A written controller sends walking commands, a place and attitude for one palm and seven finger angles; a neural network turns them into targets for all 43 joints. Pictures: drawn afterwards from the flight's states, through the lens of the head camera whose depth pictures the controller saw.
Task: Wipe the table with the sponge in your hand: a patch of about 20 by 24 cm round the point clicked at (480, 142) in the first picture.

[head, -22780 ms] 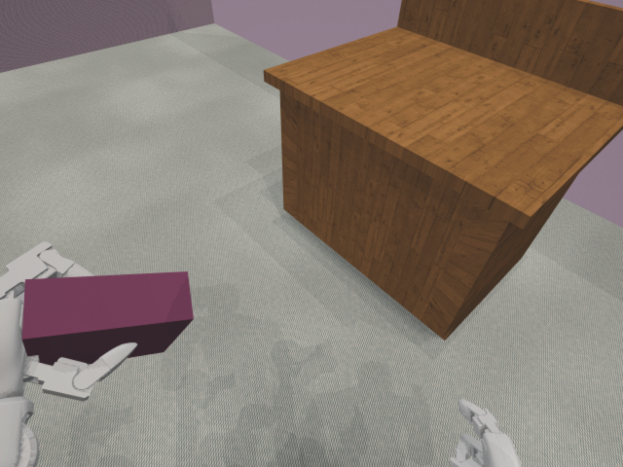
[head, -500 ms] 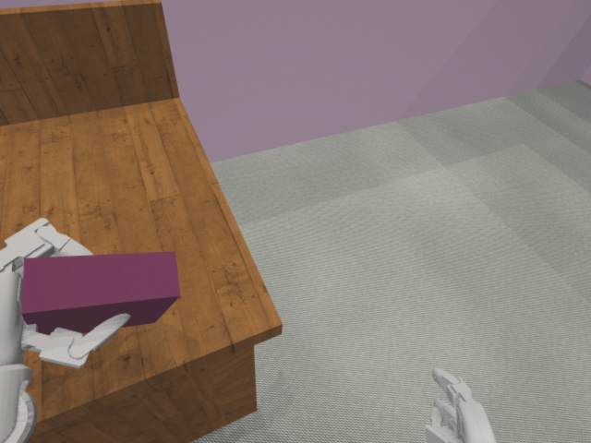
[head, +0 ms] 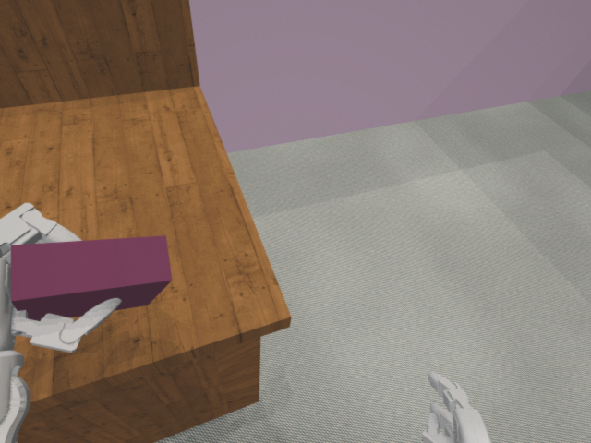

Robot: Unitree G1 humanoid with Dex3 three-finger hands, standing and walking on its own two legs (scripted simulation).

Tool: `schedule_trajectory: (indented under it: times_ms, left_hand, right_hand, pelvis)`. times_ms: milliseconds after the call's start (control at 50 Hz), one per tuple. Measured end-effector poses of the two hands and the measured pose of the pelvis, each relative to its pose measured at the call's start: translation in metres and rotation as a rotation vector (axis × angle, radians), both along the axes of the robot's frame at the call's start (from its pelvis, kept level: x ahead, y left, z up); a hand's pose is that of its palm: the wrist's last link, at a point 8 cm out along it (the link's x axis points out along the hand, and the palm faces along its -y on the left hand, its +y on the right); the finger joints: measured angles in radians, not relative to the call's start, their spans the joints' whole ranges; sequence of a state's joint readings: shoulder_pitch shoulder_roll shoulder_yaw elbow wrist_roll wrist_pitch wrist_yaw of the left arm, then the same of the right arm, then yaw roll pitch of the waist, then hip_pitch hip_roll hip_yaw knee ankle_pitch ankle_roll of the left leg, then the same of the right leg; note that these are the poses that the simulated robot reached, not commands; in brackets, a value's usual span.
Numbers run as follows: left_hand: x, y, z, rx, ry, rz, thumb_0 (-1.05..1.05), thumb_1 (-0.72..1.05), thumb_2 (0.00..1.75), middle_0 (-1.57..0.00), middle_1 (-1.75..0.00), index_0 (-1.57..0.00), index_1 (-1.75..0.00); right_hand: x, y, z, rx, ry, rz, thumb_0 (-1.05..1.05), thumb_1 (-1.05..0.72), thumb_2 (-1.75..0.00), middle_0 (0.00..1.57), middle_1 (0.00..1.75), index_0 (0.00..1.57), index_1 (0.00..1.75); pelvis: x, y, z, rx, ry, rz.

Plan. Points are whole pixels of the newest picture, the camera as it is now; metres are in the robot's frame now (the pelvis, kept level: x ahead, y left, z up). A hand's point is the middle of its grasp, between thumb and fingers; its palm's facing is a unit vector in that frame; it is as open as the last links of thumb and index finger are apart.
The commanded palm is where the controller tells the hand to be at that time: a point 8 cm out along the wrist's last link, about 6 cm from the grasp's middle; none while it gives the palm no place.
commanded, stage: come to a stop and stand still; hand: left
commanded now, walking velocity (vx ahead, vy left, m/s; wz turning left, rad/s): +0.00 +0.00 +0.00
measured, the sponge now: (115, 279) +0.24 +0.24 +0.12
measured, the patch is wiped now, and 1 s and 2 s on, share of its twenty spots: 0.00 0.00 0.00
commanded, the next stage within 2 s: look again from close up in 0.44 s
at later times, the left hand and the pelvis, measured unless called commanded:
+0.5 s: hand (79, 261) +0.23 +0.25 +0.17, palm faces +0.38 -0.86 -0.34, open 9.1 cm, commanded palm +0.18 +0.29 +0.18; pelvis +0.01 +0.01 +0.00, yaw +0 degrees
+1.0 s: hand (57, 230) +0.25 +0.28 +0.19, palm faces +0.45 -0.76 -0.46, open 9.1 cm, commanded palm +0.16 +0.29 +0.18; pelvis +0.00 +0.00 +0.00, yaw +3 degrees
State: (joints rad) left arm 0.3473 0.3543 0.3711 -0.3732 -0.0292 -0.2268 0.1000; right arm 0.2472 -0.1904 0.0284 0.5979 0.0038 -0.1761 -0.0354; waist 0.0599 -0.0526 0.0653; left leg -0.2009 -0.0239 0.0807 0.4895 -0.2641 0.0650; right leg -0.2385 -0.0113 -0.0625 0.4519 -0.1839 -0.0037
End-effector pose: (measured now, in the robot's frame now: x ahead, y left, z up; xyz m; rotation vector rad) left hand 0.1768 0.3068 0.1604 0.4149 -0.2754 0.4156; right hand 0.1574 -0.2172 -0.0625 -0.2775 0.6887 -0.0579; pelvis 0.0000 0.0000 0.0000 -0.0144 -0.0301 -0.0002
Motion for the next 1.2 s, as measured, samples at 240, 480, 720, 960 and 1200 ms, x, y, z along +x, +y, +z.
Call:
schedule_trajectory:
  times_ms: [240,480,720,960,1200]
  left_hand:
    - [0.025,-0.017,0.008,0.010,-0.016,-0.106,-0.01,-0.40,1.03,-0.81,-1.39,-0.82,-1.40]
    - [0.017,-0.011,0.013,0.024,-0.022,-0.078,-0.01,-0.40,1.03,-0.81,-1.39,-0.82,-1.40]
    - [0.012,-0.008,0.004,0.004,0.030,-0.047,-0.01,-0.40,1.03,-0.81,-1.40,-0.82,-1.40]
    - [0.019,-0.009,0.027,0.145,-0.031,-0.073,-0.01,-0.40,1.03,-0.82,-1.39,-0.82,-1.40]
    - [0.009,-0.034,0.012,0.145,0.296,-0.023,-0.01,-0.40,1.03,-0.81,-1.40,-0.81,-1.41]
  right_hand:
    - [0.029,0.004,0.016,0.021,-0.090,-0.030,0.01,-0.90,-0.90,0.21,0.30,0.21,0.30]
    - [0.021,0.005,0.005,-0.005,0.001,-0.021,0.01,-0.90,-0.90,0.21,0.30,0.21,0.30]
    - [0.016,0.008,0.004,0.027,-0.015,-0.036,0.01,-0.90,-0.90,0.21,0.30,0.21,0.30]
    - [0.010,-0.001,0.002,-0.027,0.002,0.008,0.01,-0.90,-0.90,0.21,0.30,0.21,0.30]
    - [0.031,-0.013,-0.022,0.079,0.033,0.091,0.01,-0.90,-0.90,0.21,0.30,0.21,0.30]
  pelvis:
    - [0.014,0.006,0.002,-0.008,0.008,-0.013]
    - [0.015,0.009,0.002,-0.011,0.001,-0.003]
    - [0.010,0.007,0.002,-0.007,-0.004,-0.007]
    - [0.005,0.000,0.000,-0.007,-0.001,0.034]
    - [0.007,-0.016,-0.001,0.022,0.003,0.036]
